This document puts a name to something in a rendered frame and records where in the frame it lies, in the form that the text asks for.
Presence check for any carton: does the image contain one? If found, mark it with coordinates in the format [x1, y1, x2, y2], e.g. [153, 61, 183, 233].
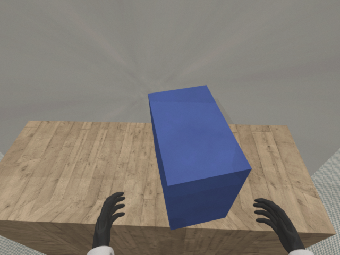
[148, 85, 252, 230]

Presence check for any robot right hand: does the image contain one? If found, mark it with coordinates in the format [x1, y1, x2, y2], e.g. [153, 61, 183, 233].
[253, 198, 305, 253]

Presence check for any robot left hand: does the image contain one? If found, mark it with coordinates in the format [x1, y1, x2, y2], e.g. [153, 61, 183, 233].
[92, 192, 125, 248]

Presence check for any pedestal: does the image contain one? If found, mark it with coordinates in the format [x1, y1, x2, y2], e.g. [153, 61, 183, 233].
[0, 121, 336, 255]

